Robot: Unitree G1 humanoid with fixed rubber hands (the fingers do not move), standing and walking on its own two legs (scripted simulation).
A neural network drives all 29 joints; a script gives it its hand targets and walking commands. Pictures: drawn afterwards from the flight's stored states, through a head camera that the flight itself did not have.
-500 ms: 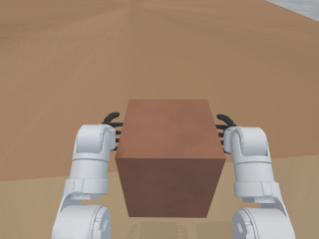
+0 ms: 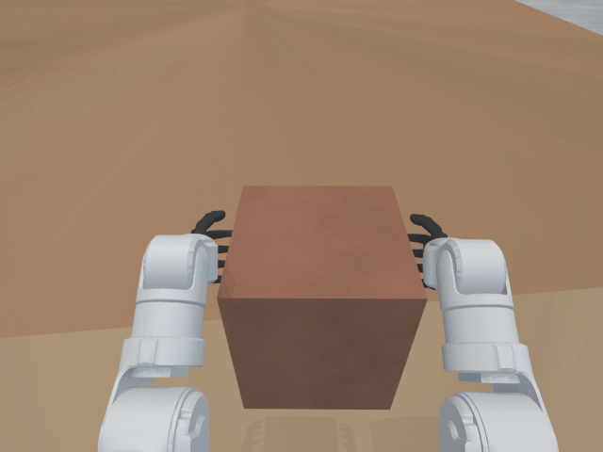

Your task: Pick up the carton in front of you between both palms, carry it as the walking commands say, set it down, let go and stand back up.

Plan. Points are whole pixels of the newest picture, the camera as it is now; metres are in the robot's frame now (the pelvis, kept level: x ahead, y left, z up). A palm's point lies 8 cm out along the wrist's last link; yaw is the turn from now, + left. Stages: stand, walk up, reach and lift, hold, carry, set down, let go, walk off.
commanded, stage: carry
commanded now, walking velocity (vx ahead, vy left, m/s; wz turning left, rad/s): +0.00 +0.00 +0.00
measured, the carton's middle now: (317, 298) +0.34 +0.00 +0.05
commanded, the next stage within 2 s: none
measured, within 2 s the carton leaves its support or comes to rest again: neither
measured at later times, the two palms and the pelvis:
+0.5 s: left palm (200, 261) +0.33 +0.15 +0.13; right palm (437, 265) +0.33 -0.15 +0.13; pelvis -0.01 +0.00 +0.00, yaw +0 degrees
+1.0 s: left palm (199, 265) +0.33 +0.15 +0.13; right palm (438, 269) +0.33 -0.15 +0.13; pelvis -0.02 +0.00 +0.00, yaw +0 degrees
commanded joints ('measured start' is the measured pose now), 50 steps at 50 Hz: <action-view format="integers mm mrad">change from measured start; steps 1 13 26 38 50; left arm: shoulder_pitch -724 -725 -725 -725 -725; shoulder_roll -1123 -1124 -1125 -1126 -1126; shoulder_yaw -539 -541 -543 -545 -546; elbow -118 -120 -123 -125 -127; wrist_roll -432 -432 -433 -434 -434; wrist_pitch -26 -26 -26 -26 -26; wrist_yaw -242 -242 -243 -243 -243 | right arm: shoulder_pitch -739 -739 -739 -739 -739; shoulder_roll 1118 1120 1122 1123 1124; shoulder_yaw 530 532 534 536 538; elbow -132 -134 -135 -137 -138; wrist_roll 429 430 430 430 430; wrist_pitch -36 -36 -36 -36 -36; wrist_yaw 242 243 243 243 243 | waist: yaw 1 0 0 0 -1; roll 1 1 1 1 1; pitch -343 -344 -345 -346 -346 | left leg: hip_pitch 138 132 126 121 117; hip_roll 118 118 119 119 119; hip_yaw -115 -115 -114 -114 -114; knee -47 -50 -53 -56 -59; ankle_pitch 309 300 291 283 276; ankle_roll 29 29 28 28 27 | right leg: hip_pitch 83 79 74 70 66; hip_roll -119 -119 -119 -120 -120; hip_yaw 98 97 97 96 95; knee -48 -50 -52 -54 -56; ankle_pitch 306 296 285 275 267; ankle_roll -42 -41 -41 -40 -40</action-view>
